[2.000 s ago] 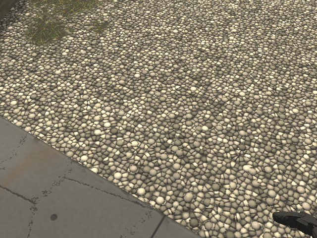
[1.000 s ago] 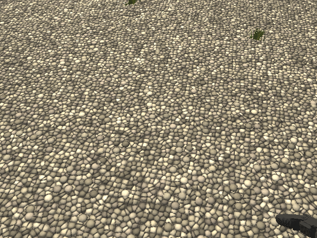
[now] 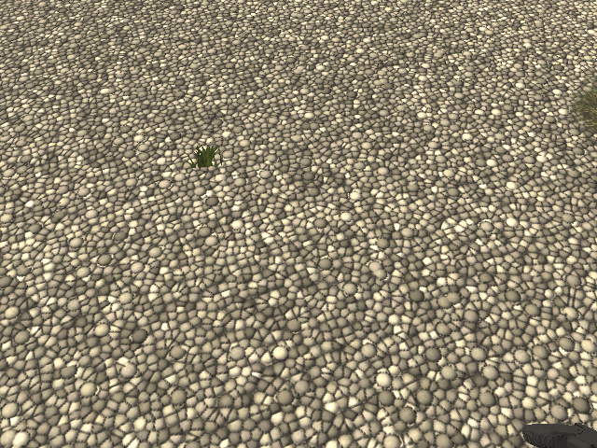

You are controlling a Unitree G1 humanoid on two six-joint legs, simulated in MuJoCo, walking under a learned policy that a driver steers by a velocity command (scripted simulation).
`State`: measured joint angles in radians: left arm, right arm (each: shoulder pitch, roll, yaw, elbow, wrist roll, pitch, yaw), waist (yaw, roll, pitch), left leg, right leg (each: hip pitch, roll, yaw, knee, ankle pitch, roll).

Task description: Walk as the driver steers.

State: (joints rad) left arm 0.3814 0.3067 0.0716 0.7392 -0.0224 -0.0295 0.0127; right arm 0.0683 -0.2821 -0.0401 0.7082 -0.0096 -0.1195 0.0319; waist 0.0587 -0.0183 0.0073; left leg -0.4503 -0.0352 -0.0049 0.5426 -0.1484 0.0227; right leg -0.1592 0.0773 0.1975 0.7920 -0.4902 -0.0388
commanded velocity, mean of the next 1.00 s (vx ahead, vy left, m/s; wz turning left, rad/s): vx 0.50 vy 0.00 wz -0.05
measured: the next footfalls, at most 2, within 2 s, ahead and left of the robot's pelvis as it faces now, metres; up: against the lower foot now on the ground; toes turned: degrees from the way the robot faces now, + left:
right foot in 0.46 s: +0.41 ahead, -0.15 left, +0.00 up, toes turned -3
left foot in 0.98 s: +0.72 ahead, +0.08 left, +0.00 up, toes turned +1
